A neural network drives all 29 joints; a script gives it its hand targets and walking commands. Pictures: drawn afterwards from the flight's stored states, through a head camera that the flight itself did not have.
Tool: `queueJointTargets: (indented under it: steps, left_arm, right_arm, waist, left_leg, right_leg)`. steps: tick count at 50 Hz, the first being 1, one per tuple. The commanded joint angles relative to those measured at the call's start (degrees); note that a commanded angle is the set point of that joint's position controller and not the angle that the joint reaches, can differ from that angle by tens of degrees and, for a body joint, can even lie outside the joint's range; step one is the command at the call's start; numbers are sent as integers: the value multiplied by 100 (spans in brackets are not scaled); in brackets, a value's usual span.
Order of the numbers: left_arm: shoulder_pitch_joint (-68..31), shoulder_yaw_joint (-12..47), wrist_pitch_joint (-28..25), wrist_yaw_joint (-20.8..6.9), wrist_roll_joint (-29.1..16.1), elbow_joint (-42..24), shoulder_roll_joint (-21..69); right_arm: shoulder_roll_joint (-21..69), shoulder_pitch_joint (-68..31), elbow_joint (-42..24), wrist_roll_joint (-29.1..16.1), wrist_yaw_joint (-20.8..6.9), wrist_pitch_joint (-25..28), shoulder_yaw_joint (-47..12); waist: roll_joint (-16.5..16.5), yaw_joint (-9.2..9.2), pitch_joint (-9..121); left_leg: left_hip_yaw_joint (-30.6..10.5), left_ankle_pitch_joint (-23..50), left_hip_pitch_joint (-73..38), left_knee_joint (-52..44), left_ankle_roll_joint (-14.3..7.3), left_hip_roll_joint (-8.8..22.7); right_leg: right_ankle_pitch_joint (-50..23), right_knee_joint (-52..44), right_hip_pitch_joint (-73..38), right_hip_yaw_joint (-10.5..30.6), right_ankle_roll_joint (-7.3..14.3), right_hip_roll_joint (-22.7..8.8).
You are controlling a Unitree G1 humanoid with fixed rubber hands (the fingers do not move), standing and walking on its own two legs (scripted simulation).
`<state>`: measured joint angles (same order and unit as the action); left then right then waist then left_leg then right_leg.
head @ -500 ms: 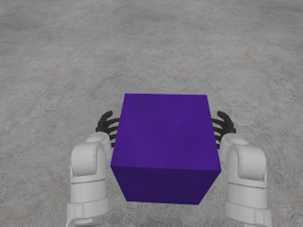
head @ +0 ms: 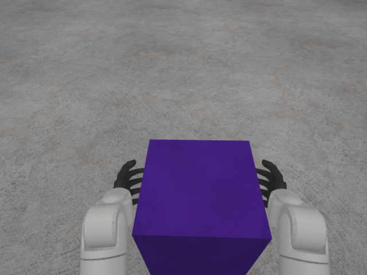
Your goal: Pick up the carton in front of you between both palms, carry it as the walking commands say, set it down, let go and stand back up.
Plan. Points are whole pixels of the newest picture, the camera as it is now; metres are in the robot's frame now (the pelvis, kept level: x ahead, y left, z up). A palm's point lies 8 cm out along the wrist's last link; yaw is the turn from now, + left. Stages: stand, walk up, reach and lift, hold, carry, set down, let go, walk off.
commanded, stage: carry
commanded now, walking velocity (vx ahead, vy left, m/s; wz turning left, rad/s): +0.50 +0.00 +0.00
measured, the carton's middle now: (197, 211) +0.26 +0.00 +0.02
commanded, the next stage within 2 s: none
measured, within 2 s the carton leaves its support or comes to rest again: neither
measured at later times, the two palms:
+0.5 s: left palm (149, 100) +0.57 +0.14 +0.10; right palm (248, 100) +0.59 -0.16 +0.10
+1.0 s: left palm (153, 57) +0.90 +0.17 +0.09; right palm (227, 56) +0.91 -0.13 +0.10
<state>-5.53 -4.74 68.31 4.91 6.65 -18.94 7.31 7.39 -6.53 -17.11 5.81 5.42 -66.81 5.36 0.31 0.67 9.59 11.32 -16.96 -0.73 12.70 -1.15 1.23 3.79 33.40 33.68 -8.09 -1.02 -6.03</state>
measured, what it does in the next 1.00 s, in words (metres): walks ahead: right foot, then left foot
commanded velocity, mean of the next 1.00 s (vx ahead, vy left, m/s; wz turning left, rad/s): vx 0.47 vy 0.00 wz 0.00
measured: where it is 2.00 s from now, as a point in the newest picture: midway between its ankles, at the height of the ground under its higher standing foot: (187, 188)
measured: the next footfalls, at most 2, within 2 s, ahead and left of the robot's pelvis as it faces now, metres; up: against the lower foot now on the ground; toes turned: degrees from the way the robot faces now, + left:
right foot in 0.10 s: +0.25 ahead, -0.12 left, +0.00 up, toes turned -10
left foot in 0.58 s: +0.55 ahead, +0.11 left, +0.00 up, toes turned +13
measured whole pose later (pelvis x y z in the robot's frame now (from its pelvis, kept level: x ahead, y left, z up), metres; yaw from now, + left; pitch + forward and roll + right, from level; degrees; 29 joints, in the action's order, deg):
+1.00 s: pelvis +0.64 +0.01 +0.00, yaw +1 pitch +4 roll -1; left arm -7.3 -4.6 69.1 5.0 6.4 -23.1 7.5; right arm 7.5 -8.0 -21.4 5.4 5.1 -67.4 5.9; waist 0.5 0.3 6.3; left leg 12.5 -17.6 -1.7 12.3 0.3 2.8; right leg 2.7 33.0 33.9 -9.2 -0.4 -5.7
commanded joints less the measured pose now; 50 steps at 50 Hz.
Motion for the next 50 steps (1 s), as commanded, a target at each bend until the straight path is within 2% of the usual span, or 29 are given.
queueJointTargets:
  steps: [1, 3, 4, 5, 6, 7, 8, 9, 10, 11, 12, 13, 16, 19, 25, 27, 29, 30, 31, 32, 33, 34, 35, 36, 37, 40, 44, 48, 50]
  left_arm:
    - [-2886, 4011, 59, -1333, -2282, -322, 4804]
    - [-2983, 3936, 145, -1324, -2285, -258, 4625]
    - [-2954, 3881, 180, -1322, -2268, -167, 4578]
    - [-2882, 3810, 204, -1324, -2249, -44, 4526]
    - [-2892, 3709, 206, -1335, -2180, 36, 4421]
    - [-2913, 3675, 185, -1338, -2203, 183, 4543]
    - [-2935, 3684, 174, -1346, -2267, 129, 4720]
    - [-3035, 3746, 141, -1362, -2316, 48, 4953]
    - [-3153, 3797, 102, -1386, -2359, -40, 5163]
    - [-3262, 3851, 64, -1412, -2391, -122, 5346]
    - [-3295, 3901, 25, -1441, -2423, -154, 5469]
    - [-3252, 3936, -8, -1471, -2438, -180, 5524]
    - [-3073, 3969, -40, -1526, -2469, -247, 5414]
    - [-3061, 3975, 2, -1522, -2493, -464, 5182]
    - [-2727, 3810, 160, -1444, -2247, -207, 4783]
    - [-2742, 3799, 189, -1428, -2197, -118, 4765]
    - [-2789, 3829, 207, -1418, -2191, -72, 4778]
    - [-2844, 3840, 215, -1418, -2194, -59, 4723]
    - [-3049, 3952, 262, -1412, -2272, -209, 4838]
    - [-3164, 3989, 224, -1432, -2290, -236, 4896]
    - [-3272, 4052, 154, -1450, -2328, -197, 5141]
    - [-3315, 4081, 67, -1461, -2354, -251, 5307]
    - [-3287, 4119, -13, -1454, -2345, -259, 5419]
    - [-3232, 4162, -74, -1436, -2338, -256, 5544]
    - [-3118, 4164, -123, -1410, -2312, -249, 5608]
    - [-2728, 4169, -222, -1322, -2158, -253, 5576]
    - [-2660, 4166, -186, -1263, -2132, -460, 5335]
    - [-2696, 4096, 21, -1262, -2211, -600, 4958]
    - [-2756, 4033, 133, -1285, -2257, -582, 4789]
  right_arm:
    - [4674, -2526, -296, -2238, -1550, -210, -3880]
    - [4527, -2675, -265, -2227, -1514, -297, -3875]
    - [4465, -2753, -261, -2235, -1498, -339, -3883]
    - [4378, -2818, -251, -2233, -1482, -379, -3881]
    - [4434, -2983, -280, -2284, -1467, -438, -3916]
    - [4536, -3166, -326, -2338, -1479, -464, -3946]
    - [4704, -3259, -206, -2378, -1497, -447, -3966]
    - [4907, -3294, -206, -2427, -1519, -401, -3960]
    - [5080, -3283, -185, -2425, -1530, -349, -3966]
    - [5215, -3232, -169, -2394, -1532, -301, -3969]
    - [5298, -3188, -180, -2345, -1519, -255, -3992]
    - [5334, -3115, -198, -2275, -1498, -208, -4025]
    - [5422, -2874, -254, -2128, -1435, -125, -4071]
    - [5267, -2794, -442, -2115, -1389, -144, -4061]
    - [4861, -2707, -356, -2157, -1433, -359, -4000]
    - [4818, -2746, -283, -2191, -1477, -400, -3964]
    - [4807, -2620, -113, -2175, -1513, -407, -3882]
    - [4800, -2506, -20, -2146, -1527, -401, -3822]
    - [4778, -2549, 165, -2074, -1555, -332, -3749]
    - [5012, -2515, 161, -2168, -1569, -281, -3800]
    - [5190, -2705, -47, -2259, -1584, -224, -3845]
    - [5410, -2813, -151, -2320, -1599, -168, -3916]
    - [5552, -2899, -257, -2372, -1611, -109, -3972]
    - [5614, -2946, -308, -2397, -1615, -62, -4015]
    - [5621, -2895, -350, -2415, -1624, -30, -4030]
    - [5473, -2585, -405, -2428, -1672, 10, -4059]
    - [5133, -2487, -594, -2417, -1672, -28, -4035]
    - [4753, -2392, -621, -2292, -1588, -191, -3896]
    - [4628, -2369, -566, -2217, -1543, -284, -3851]
  waist:
    - [-879, 49, -30]
    - [-928, 12, 81]
    - [-752, -71, 340]
    - [-446, -159, 799]
    - [638, -250, 1365]
    - [1879, -311, 1549]
    - [1596, -216, 1432]
    - [1107, -205, 1414]
    - [499, -168, 1352]
    - [284, -131, 1248]
    - [391, -113, 1246]
    - [498, -114, 1201]
    - [658, -133, 926]
    - [647, -144, 654]
    - [837, -188, 169]
    - [875, -183, 128]
    - [538, -37, 607]
    - [-19, 104, 1009]
    - [-1725, 135, 1567]
    - [-1891, 76, 1390]
    - [-1389, 67, 1353]
    - [-815, 73, 1377]
    - [-365, 35, 1284]
    - [-428, -1, 1268]
    - [-563, -8, 1281]
    - [-788, -18, 1031]
    - [-776, 6, 593]
    - [-885, 33, 141]
    - [-937, 32, -37]
  left_leg:
    - [-529, 2258, -290, -161, -483, 1290]
    - [-332, 3038, -256, 459, -374, 1243]
    - [-31, 3467, -28, 1286, -237, 1057]
    - [107, 3225, 662, 2332, -69, 885]
    - [15, 1853, 2240, 4063, 234, 461]
    - [-304, -891, 3690, 5367, 360, -273]
    - [-1008, -1080, 4064, 6098, 154, -12]
    - [-1135, -911, 4079, 6233, 33, 263]
    - [-1213, -573, 4030, 6003, -14, 506]
    - [-1234, -257, 3836, 5598, -13, 651]
    - [-1154, -31, 3623, 5246, -4, 689]
    - [-1016, 92, 3530, 4933, 25, 651]
    - [-730, 430, 3615, 3922, 184, 634]
    - [-461, 947, 3695, 2831, 252, 561]
    - [-47, 1535, 3359, 1667, 107, 311]
    - [91, 1388, 2915, 1427, 24, 257]
    - [492, 962, 1143, 1190, -47, -105]
    - [-569, 490, -39, 1039, -150, 671]
    - [-3224, -292, -1437, 430, -981, 2164]
    - [-3995, 586, -1493, -72, -1133, 2393]
    - [-3325, 1245, -1347, 134, -1066, 2270]
    - [-2822, 1661, -1068, 316, -958, 2135]
    - [-2333, 1773, -613, 232, -753, 2021]
    - [-1955, 1468, -310, 79, -578, 1900]
    - [-1685, 1319, -179, -45, -522, 1806]
    - [-1170, 1254, -176, -350, -573, 1648]
    - [-677, 1822, -375, -401, -585, 1418]
    - [-363, 2296, -440, -334, -526, 1337]
    - [-151, 3291, -506, -9, -371, 1280]
  right_leg:
    - [-117, -357, -13, -251, 129, 152]
    - [139, -611, -712, -464, 248, 332]
    - [314, -874, -1586, -738, 283, 597]
    - [560, -778, -2880, -549, 300, 487]
    - [1251, -1046, -4363, 1726, 856, -989]
    - [1018, -1876, -5063, 3662, 1407, -1871]
    - [440, -1927, -4851, 3493, 1449, -1831]
    - [8, -1795, -4540, 2903, 1338, -1675]
    - [-69, -1814, -4159, 2443, 1157, -1575]
    - [16, -1976, -3738, 2006, 971, -1457]
    - [250, -2113, -3487, 1634, 842, -1359]
    - [383, -2234, -3352, 1367, 805, -1276]
    - [600, -2582, -3256, 922, 885, -1158]
    - [62, -2558, -3448, 517, 855, -945]
    - [-799, -2260, -3732, 72, 675, -820]
    - [-1108, -1871, -3776, -46, 578, -809]
    - [-1681, -378, -3156, -515, 332, -470]
    - [-677, 918, -2225, -494, 123, -310]
    - [693, 2785, -435, -382, -192, 371]
    - [2403, 3604, 530, 243, -112, 584]
    - [2345, 4032, 709, 620, 60, 246]
    - [2072, 4055, 690, 752, 175, 40]
    - [1683, 3658, 502, 840, 217, -151]
    - [1391, 3283, 287, 818, 208, -233]
    - [1187, 3067, 150, 682, 172, -186]
    - [818, 2173, 318, 397, 23, -141]
    - [258, 839, 471, 58, -71, -40]
    - [-174, -70, 226, -265, 58, 128]
    - [-405, -420, -87, -371, 149, 240]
